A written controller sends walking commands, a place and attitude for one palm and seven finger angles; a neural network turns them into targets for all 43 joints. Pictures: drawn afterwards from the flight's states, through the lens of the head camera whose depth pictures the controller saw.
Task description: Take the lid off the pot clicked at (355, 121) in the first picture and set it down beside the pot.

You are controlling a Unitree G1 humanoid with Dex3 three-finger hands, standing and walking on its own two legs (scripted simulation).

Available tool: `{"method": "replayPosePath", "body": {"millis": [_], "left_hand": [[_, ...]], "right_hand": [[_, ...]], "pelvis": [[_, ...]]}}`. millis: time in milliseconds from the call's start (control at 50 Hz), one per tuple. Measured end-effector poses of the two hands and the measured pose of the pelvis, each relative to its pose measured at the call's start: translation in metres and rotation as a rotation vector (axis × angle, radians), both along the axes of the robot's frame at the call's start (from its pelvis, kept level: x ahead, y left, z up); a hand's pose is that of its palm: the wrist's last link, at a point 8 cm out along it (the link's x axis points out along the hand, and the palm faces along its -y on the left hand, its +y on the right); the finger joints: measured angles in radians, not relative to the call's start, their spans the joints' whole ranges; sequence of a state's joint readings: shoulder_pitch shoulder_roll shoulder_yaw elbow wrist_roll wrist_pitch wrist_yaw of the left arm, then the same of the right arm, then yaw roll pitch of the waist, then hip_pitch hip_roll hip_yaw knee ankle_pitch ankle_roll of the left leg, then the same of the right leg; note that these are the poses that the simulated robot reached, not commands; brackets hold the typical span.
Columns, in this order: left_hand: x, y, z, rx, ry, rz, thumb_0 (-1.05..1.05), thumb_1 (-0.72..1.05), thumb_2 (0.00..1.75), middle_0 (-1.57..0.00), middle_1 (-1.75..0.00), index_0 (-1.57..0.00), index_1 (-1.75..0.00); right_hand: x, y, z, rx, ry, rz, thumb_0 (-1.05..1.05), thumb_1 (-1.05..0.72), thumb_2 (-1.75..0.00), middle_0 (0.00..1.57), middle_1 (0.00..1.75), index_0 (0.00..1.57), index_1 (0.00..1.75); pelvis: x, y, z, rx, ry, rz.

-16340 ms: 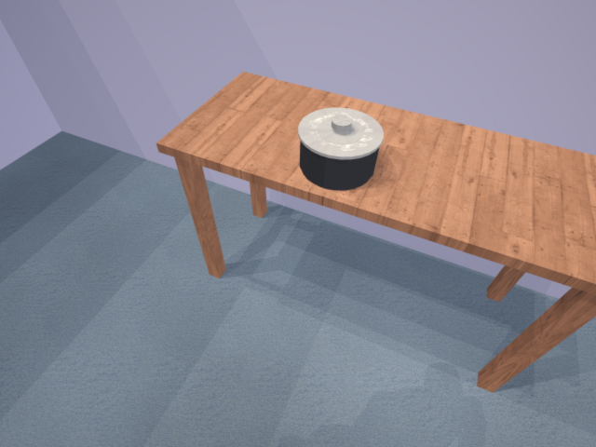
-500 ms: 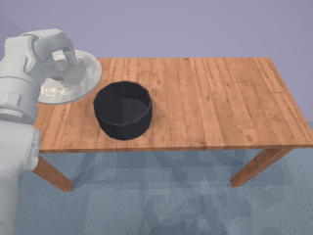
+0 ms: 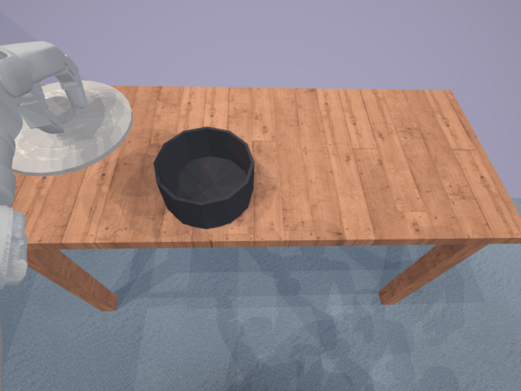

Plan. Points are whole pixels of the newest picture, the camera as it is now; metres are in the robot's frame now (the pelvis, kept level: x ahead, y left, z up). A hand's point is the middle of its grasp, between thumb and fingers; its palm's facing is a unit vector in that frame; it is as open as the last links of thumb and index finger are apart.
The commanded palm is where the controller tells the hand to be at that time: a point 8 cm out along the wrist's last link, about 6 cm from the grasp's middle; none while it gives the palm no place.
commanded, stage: move the lid sideways beside the pot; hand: left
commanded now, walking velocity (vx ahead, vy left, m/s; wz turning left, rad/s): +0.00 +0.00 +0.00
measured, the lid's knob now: (56, 111) +0.51 +0.28 +0.13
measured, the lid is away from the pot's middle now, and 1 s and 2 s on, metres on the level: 0.20 0.23 0.24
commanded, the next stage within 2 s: lower the lid onto the table in 0.34 s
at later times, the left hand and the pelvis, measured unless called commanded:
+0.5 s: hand (13, 108) +0.48 +0.31 +0.16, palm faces -0.41 -0.09 -0.91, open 7.5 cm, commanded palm +0.51 +0.32 +0.23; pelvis +0.00 +0.01 +0.00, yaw +0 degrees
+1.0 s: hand (32, 131) +0.47 +0.31 +0.12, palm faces -0.46 -0.08 -0.88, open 7.5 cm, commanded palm +0.53 +0.31 +0.20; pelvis -0.01 +0.01 -0.01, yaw -1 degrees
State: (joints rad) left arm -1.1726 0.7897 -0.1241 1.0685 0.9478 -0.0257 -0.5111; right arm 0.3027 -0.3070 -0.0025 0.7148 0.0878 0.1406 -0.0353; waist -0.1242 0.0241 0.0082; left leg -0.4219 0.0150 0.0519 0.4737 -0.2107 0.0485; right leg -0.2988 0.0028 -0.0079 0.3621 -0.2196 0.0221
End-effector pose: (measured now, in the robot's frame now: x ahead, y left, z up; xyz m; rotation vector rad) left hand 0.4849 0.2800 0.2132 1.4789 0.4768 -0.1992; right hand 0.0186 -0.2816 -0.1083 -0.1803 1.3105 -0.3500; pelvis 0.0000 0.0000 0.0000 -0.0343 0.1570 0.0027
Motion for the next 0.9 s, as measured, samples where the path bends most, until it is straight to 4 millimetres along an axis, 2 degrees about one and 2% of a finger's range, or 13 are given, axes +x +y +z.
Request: {"method": "replayPosePath", "body": {"millis": [260, 360, 540, 620, 700, 900], "left_hand": [[0.001, 0.033, 0.003, 0.007, -0.008, 0.025, 0.02, 0.28, 0.59, -0.66, -0.97, -0.68, -0.98], [-0.002, 0.04, 0.004, 0.004, -0.004, 0.028, 0.02, 0.29, 0.59, -0.66, -0.98, -0.68, -0.98], [-0.005, 0.035, 0.001, -0.019, -0.013, -0.017, 0.02, 0.29, 0.59, -0.66, -0.98, -0.68, -0.98], [-0.006, 0.036, -0.006, -0.036, -0.001, 0.001, 0.02, 0.29, 0.59, -0.66, -0.98, -0.68, -0.98], [-0.009, 0.034, -0.012, 0.012, 0.015, -0.01, 0.02, 0.29, 0.59, -0.66, -0.97, -0.68, -0.98], [-0.011, 0.034, -0.029, -0.014, 0.048, -0.018, 0.02, 0.29, 0.59, -0.66, -0.97, -0.68, -0.98]], "right_hand": [[-0.003, 0.0, 0.004, -0.025, 0.037, -0.003, 0.01, -0.91, -0.9, 0.2, 0.3, 0.21, 0.3], [-0.005, 0.002, 0.002, -0.019, 0.066, 0.002, 0.01, -0.91, -0.9, 0.2, 0.3, 0.21, 0.3], [-0.001, 0.005, 0.002, -0.015, 0.054, 0.007, 0.01, -0.91, -0.9, 0.2, 0.3, 0.21, 0.3], [-0.001, 0.006, 0.002, -0.013, 0.038, 0.002, 0.01, -0.91, -0.9, 0.2, 0.3, 0.21, 0.3], [-0.005, 0.007, 0.001, -0.015, 0.041, 0.005, 0.01, -0.91, -0.9, 0.2, 0.3, 0.21, 0.3], [-0.025, 0.006, 0.001, -0.039, 0.071, -0.024, 0.01, -0.91, -0.9, 0.2, 0.3, 0.21, 0.3]], "pelvis": [[0.004, 0.005, -0.001, -0.005, 0.016, 0.0], [0.004, 0.007, -0.002, -0.007, 0.023, 0.005], [0.001, 0.008, -0.003, -0.009, 0.024, 0.005], [-0.002, 0.008, -0.004, -0.01, 0.024, 0.001], [-0.005, 0.009, -0.004, -0.013, 0.023, 0.001], [-0.007, 0.008, -0.006, -0.013, 0.027, -0.005]]}}
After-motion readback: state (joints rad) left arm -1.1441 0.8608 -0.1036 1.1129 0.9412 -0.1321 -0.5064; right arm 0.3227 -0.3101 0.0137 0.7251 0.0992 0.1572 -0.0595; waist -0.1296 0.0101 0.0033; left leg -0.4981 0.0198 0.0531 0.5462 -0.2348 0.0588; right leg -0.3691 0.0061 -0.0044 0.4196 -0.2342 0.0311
